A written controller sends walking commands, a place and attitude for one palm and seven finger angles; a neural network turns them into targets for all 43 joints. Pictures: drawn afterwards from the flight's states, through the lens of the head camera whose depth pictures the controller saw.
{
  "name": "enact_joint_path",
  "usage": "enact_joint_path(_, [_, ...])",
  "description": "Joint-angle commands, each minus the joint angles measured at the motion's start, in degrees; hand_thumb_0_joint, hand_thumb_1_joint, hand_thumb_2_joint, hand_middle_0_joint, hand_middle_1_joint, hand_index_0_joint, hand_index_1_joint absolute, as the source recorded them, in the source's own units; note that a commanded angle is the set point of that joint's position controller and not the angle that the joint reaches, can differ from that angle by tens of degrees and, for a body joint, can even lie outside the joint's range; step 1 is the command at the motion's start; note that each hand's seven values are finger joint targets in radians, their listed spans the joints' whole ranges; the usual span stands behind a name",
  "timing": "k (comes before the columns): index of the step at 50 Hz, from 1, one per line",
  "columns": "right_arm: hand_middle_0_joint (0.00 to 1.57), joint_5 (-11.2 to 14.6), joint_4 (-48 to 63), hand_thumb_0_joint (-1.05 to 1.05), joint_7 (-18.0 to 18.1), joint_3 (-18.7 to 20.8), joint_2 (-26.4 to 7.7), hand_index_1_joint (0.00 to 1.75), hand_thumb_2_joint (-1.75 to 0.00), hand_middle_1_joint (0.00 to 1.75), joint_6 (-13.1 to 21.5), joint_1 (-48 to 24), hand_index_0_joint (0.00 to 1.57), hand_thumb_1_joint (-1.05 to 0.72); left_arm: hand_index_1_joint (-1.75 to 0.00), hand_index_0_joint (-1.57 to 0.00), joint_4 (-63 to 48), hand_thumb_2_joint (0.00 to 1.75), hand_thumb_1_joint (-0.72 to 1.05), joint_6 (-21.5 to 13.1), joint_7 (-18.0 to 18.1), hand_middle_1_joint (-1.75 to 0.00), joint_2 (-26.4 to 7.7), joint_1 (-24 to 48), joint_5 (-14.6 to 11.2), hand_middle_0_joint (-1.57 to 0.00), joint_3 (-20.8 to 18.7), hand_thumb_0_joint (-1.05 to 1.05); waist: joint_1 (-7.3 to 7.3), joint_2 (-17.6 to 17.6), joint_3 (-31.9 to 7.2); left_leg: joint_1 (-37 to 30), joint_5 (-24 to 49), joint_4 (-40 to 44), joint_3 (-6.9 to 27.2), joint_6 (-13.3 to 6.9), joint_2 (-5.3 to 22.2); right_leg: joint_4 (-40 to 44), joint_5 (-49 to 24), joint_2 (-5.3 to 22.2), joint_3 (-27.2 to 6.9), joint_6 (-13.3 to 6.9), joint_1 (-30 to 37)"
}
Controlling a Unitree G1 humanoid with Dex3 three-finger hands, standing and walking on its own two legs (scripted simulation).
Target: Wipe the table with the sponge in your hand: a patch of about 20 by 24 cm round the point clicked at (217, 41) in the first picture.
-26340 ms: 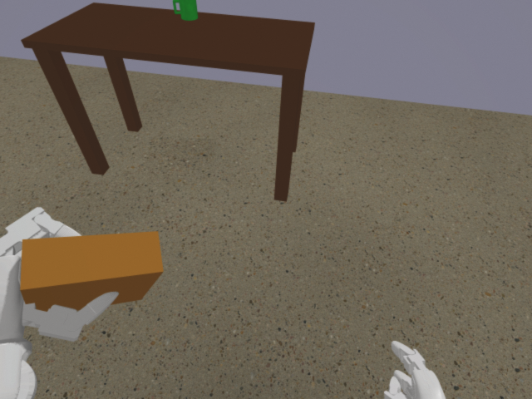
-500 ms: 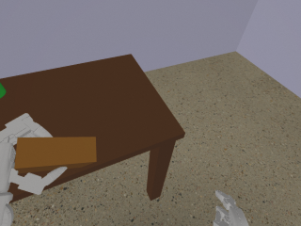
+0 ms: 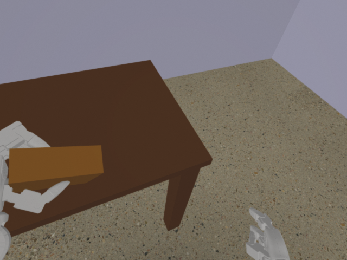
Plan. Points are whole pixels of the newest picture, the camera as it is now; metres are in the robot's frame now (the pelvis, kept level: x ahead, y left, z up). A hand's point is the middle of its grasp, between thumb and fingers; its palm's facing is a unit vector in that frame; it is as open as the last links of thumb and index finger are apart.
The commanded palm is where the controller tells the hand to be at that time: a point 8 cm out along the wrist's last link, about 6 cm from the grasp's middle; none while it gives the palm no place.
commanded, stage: come to a stop and stand still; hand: left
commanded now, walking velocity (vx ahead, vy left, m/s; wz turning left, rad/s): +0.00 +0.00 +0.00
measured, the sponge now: (69, 168) +0.24 +0.22 +0.13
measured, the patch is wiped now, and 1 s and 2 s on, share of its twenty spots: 0.00 0.00 0.00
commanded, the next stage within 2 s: look again from close up in 0.18 s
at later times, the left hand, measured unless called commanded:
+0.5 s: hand (28, 177) +0.20 +0.26 +0.16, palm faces +0.39 -0.85 -0.35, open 9.1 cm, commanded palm +0.15 +0.29 +0.17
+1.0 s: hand (37, 188) +0.19 +0.24 +0.15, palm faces +0.28 -0.88 -0.39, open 9.1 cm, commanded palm +0.14 +0.29 +0.17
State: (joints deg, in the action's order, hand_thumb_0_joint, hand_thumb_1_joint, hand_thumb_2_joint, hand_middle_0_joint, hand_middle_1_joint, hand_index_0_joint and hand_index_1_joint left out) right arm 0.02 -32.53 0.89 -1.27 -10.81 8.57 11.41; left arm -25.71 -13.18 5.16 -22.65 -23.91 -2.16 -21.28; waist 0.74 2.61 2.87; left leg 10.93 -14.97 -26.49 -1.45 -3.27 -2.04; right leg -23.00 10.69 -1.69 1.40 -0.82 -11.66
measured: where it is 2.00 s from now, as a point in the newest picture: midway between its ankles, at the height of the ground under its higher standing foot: outside the picture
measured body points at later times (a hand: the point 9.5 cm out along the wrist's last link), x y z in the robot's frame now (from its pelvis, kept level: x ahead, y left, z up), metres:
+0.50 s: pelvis -0.01 +0.01 +0.00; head +0.00 +0.03 +0.45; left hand +0.18 +0.30 +0.18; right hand +0.17 -0.21 -0.06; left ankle -0.01 +0.08 -0.74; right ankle +0.02 -0.11 -0.74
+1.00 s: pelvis -0.02 +0.01 +0.00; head -0.01 +0.03 +0.45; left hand +0.17 +0.29 +0.17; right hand +0.15 -0.21 -0.08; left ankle -0.01 +0.08 -0.74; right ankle +0.02 -0.11 -0.74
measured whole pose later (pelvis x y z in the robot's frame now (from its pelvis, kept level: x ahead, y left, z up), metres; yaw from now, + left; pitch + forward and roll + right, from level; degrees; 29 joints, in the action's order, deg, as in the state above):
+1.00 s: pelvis -0.02 +0.01 +0.00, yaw -1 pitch -2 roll -1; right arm 0.4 -33.2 -0.1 -1.0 -10.6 8.5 13.4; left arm -24.9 -15.5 3.4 -21.1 -26.9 -2.0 -17.4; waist 0.7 1.3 2.1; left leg 12.0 -14.3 -27.6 -2.9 -4.6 -3.5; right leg -26.6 11.1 -0.1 0.1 0.4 -14.1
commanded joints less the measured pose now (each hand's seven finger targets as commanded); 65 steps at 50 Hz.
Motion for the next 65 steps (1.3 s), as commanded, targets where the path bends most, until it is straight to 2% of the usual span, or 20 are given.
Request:
enact_joint_path(1, [0.20,0.47,8.59,0.00,0.53,3.21,-7.97,0.30,-0.90,0.30,2.47,-4.43,0.20,-0.90,-1.60,-1.20,-16.01,1.30,0.10,-3.94,0.85,-1.60,-7.45,3.54,-0.73,-1.20,-4.56,0.00,0.55,-7.07,-11.78,-0.71,22.95,3.95,5.16,3.96,6.16,-1.44,-17.66,3.69,-2.99,-0.39,9.09])
enact_joint_path(8, [0.20,0.61,7.82,0.00,1.01,3.41,-7.98,0.30,-0.90,0.30,1.57,-4.61,0.20,-0.90,-1.60,-1.20,-14.01,1.30,0.10,-2.83,1.39,-1.60,-7.86,3.59,-0.49,-1.20,-5.28,0.00,0.43,-5.93,-10.78,-0.31,20.03,4.77,5.13,4.43,6.27,-1.17,-16.40,3.85,-2.98,-0.30,8.69])
enact_joint_path(14, [0.20,0.56,8.01,0.00,1.24,3.04,-7.57,0.30,-0.90,0.30,1.10,-5.01,0.20,-0.90,-1.60,-1.20,-12.74,1.30,0.10,-2.51,1.34,-1.60,-6.23,5.73,-0.28,-1.20,-3.23,0.00,0.42,-7.14,-6.94,4.17,8.90,8.03,5.73,3.61,6.57,0.06,-9.47,3.71,-3.01,-0.08,8.62])
enact_joint_path(20, [0.20,0.49,8.42,0.00,1.24,3.07,-7.62,0.30,-0.90,0.30,1.45,-5.13,0.20,-0.90,-1.60,-1.20,-13.26,1.30,0.10,-2.81,1.54,-1.60,-6.81,6.16,0.04,-1.20,-3.66,0.00,0.60,-6.00,-6.60,6.73,1.45,9.32,6.24,2.39,6.21,1.09,-6.60,3.68,-3.59,-0.02,10.20])
enact_joint_path(34, [0.20,0.49,7.70,0.00,1.29,3.43,-7.72,0.30,-0.90,0.30,1.89,-4.96,0.20,-0.90,-1.60,-1.20,-12.97,1.30,0.10,-3.08,1.78,-1.60,-6.60,5.35,0.15,-1.20,-3.76,0.00,0.51,-6.07,-7.41,5.73,3.39,8.59,6.42,2.31,5.89,1.45,-7.87,3.96,-3.87,-0.22,10.32])
enact_joint_path(35, [0.20,-3.05,7.11,0.00,0.76,1.85,-10.28,0.30,-0.90,0.30,4.57,3.82,0.20,-0.90,-1.60,-1.20,-29.44,1.30,0.10,-9.54,2.05,-1.60,-55.50,66.94,10.23,-1.20,-37.55,0.00,0.51,-3.75,0.67,12.34,12.78,1.01,4.27,0.35,6.89,2.71,-6.80,3.82,-4.39,2.49,0.69])
enact_joint_path(36, [0.20,-0.36,4.37,0.00,0.60,-0.21,-2.21,0.30,-0.90,0.30,4.22,-3.66,0.20,-0.90,-1.60,-1.20,6.75,1.30,0.10,-6.94,-0.86,-1.60,-16.95,32.62,3.38,-1.20,-13.88,0.00,0.79,-5.04,-12.07,1.16,17.01,3.77,6.39,1.02,4.62,0.56,-5.20,7.04,-3.98,-2.33,0.18])
enact_joint_path(37, [0.20,-0.19,6.71,0.00,0.88,2.86,-6.05,0.30,-0.90,0.30,4.88,-2.29,0.20,-0.90,-1.60,-1.20,2.74,1.30,0.10,-6.61,-0.69,-1.60,-13.77,14.60,0.83,-1.20,-11.07,0.00,2.69,-7.05,-8.62,0.08,17.67,3.06,5.70,2.71,5.73,2.52,-12.09,6.11,-9.17,-2.50,4.11])
enact_joint_path(38, [0.20,1.04,7.06,0.00,-0.16,3.76,-6.88,0.30,-0.90,0.30,4.95,-1.65,0.20,-0.90,-1.60,-1.20,5.25,1.30,0.10,-5.26,-1.00,-1.60,-3.63,8.79,-0.63,-1.20,-3.66,0.00,1.04,-12.68,-12.96,-2.82,21.13,2.28,4.37,3.89,5.32,-1.45,-14.23,6.20,-7.08,-3.17,6.96])
enact_joint_path(39, [0.20,0.92,7.77,0.00,-0.76,4.30,-8.20,0.30,-0.90,0.30,4.44,-0.84,0.20,-0.90,-1.60,-1.20,-3.34,1.30,0.10,-5.75,-1.14,-1.60,-7.05,11.26,-0.50,-1.20,-3.88,0.00,1.03,-15.23,-14.92,-2.63,22.63,2.22,5.12,4.02,6.23,-2.86,-13.37,6.24,-6.42,-2.24,6.96])
enact_joint_path(40, [0.20,0.69,7.67,0.00,-1.31,4.24,-8.37,0.30,-0.90,0.30,4.21,-1.74,0.20,-0.90,-1.60,-1.20,-6.48,1.30,0.10,-6.16,-1.17,-1.60,-6.12,8.40,-0.81,-1.20,-3.08,0.00,1.17,-14.44,-14.89,-1.30,22.29,2.66,5.79,3.59,7.06,-2.86,-12.50,5.94,-5.72,-1.78,7.53])
enact_joint_path(43, [0.20,1.22,8.55,0.00,-2.33,3.63,-7.88,0.30,-0.90,0.30,4.01,-3.62,0.20,-0.90,-1.60,-1.20,-10.28,1.30,0.10,-5.83,-0.63,-1.60,-3.71,-0.49,-1.40,-1.20,-0.58,0.00,1.60,-6.51,-12.12,3.37,14.44,5.80,6.51,2.43,7.81,-3.92,-8.71,4.62,-3.81,-0.61,8.24])
enact_joint_path(46, [0.20,0.86,8.98,0.00,-1.14,3.56,-8.22,0.30,-0.90,0.30,3.16,-3.94,0.20,-0.90,-1.60,-1.20,-9.77,1.30,0.10,-5.29,0.53,-1.60,-9.12,0.55,-1.18,-1.20,-6.38,0.00,1.65,2.48,-9.19,8.44,5.80,7.70,7.60,2.47,7.78,-2.87,-4.75,4.28,-3.24,0.13,8.79])
enact_joint_path(47, [0.20,0.85,9.09,0.00,-0.55,3.51,-8.16,0.30,-0.90,0.30,3.03,-4.10,0.20,-0.90,-1.60,-1.20,-9.72,1.30,0.10,-5.43,0.75,-1.60,-10.26,2.05,-1.28,-1.20,-7.94,0.00,1.46,3.79,-8.55,8.74,3.03,8.06,7.86,2.44,7.34,-2.13,-3.38,4.43,-3.64,0.11,8.26])
enact_joint_path(48, [0.20,0.96,8.75,0.00,0.15,3.54,-8.41,0.30,-0.90,0.30,2.60,-4.82,0.20,-0.90,-1.60,-1.20,-9.75,1.30,0.10,-5.45,1.27,-1.60,-14.22,3.83,-1.21,-1.20,-11.62,0.00,1.35,1.91,-8.04,8.81,0.09,8.58,7.75,2.05,7.39,-2.31,-2.05,4.39,-3.70,0.34,7.66])
enact_joint_path(49, [0.20,0.88,9.11,0.00,0.61,3.19,-7.73,0.30,-0.90,0.30,2.36,-4.68,0.20,-0.90,-1.60,-1.20,-9.46,1.30,0.10,-5.64,1.06,-1.60,-12.03,5.95,-1.37,-1.20,-10.03,0.00,1.03,-0.13,-7.03,9.92,-2.15,9.33,8.40,1.91,7.30,-2.39,-0.72,4.63,-3.50,0.13,7.37])
enact_joint_path(54, [0.20,0.96,8.41,0.00,1.19,2.67,-7.25,0.30,-0.90,0.30,3.72,-4.55,0.20,-0.90,-1.60,-1.20,-11.57,1.30,0.10,-6.49,0.59,-1.60,-9.70,16.10,-0.33,-1.20,-5.53,0.00,0.72,-11.87,-4.33,13.25,-12.75,11.40,8.52,-0.16,7.90,-3.42,1.33,4.22,-4.38,-0.11,8.30])
enact_joint_path(59, [0.20,0.75,7.09,0.00,-0.07,2.84,-7.63,0.30,-0.90,0.30,5.63,-3.63,0.20,-0.90,-1.60,-1.20,-12.83,1.30,0.10,-6.34,0.89,-1.60,-4.43,14.80,0.64,-1.20,0.41,0.00,0.83,-9.04,-6.47,7.94,-5.12,9.07,7.27,1.18,6.56,-1.47,-1.74,3.76,-4.75,-0.50,7.66])
enact_joint_path(61, [0.20,0.44,6.74,0.00,-0.32,3.07,-7.99,0.30,-0.90,0.30,5.27,-3.16,0.20,-0.90,-1.60,-1.20,-10.47,1.30,0.10,-5.55,1.21,-1.60,-4.42,11.88,0.80,-1.20,-0.13,0.00,0.96,-4.63,-6.11,7.16,-1.52,7.72,6.83,1.76,5.68,0.48,-2.91,3.82,-5.67,-0.60,7.08])
enact_joint_path(65, [0.20,0.34,7.06,0.00,-0.18,3.13,-7.89,0.30,-0.90,0.30,3.56,-3.65,0.20,-0.90,-1.60,-1.20,-7.47,1.30,0.10,-4.53,1.31,-1.60,-5.87,7.59,0.34,-1.20,-3.01,0.00,0.78,-2.31,-6.12,6.04,3.36,6.56,6.09,2.65,4.85,2.05,-4.79,4.40,-5.95,-0.85,6.50])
